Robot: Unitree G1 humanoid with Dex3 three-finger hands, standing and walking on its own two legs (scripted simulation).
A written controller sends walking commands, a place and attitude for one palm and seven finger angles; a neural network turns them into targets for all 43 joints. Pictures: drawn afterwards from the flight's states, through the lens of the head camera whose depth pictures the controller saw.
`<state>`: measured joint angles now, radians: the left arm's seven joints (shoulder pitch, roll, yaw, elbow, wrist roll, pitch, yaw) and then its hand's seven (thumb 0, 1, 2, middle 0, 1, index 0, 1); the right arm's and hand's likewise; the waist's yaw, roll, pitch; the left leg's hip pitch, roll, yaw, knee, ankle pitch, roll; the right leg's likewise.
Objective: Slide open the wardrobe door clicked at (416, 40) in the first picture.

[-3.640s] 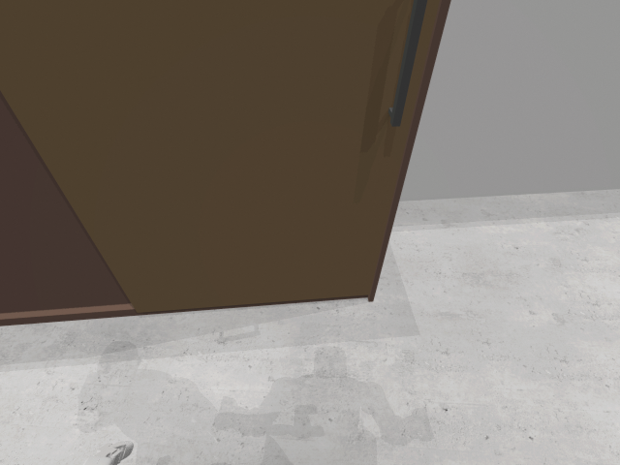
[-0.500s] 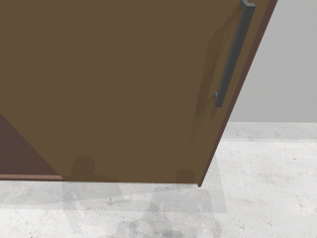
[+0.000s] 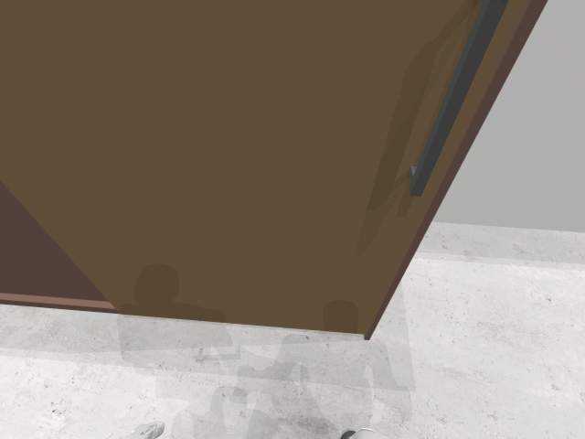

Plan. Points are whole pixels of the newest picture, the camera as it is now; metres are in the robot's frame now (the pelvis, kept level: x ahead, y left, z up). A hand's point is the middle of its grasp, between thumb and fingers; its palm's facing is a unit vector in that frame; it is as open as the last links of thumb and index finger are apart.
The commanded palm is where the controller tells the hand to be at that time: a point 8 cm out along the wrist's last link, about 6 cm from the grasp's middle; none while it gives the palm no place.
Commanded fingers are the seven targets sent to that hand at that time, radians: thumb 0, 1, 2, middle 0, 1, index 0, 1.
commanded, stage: come to a stop and stand still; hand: right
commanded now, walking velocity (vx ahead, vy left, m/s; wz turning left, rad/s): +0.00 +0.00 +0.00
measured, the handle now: (443, 109) +0.50 -0.17 +0.19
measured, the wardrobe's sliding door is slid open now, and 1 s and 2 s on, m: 0.00 0.00 0.00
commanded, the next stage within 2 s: look again from close up in 0.96 s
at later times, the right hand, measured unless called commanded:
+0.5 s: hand out of the picture -0.05 -0.14 -0.16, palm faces +0.10 +0.98 -0.18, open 7.3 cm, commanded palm none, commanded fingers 0.00 -0.90 -0.90 0.20 0.30 0.20 0.30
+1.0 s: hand out of the picture -0.09 -0.12 -0.16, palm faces +0.06 +0.98 -0.17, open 7.4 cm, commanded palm none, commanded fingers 0.00 -0.90 -0.90 0.20 0.30 0.20 0.30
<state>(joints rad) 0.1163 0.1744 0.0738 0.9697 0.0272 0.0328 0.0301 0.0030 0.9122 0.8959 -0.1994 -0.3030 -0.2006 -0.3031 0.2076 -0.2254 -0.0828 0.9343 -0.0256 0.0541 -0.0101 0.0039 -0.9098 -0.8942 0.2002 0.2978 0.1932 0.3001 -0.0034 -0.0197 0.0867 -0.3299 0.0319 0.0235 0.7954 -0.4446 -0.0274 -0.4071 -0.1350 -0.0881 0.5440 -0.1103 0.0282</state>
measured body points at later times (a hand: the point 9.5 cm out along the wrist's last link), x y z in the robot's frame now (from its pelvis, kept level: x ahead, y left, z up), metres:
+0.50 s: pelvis -0.05 +0.03 +0.02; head -0.06 +0.03 +0.47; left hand -0.05 +0.24 -0.15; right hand -0.05 -0.20 -0.15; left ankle -0.01 +0.14 -0.73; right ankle -0.07 -0.08 -0.73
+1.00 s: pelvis -0.06 +0.03 +0.01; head -0.06 +0.04 +0.46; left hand -0.08 +0.25 -0.15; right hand -0.09 -0.17 -0.15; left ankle -0.01 +0.14 -0.73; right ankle -0.07 -0.08 -0.73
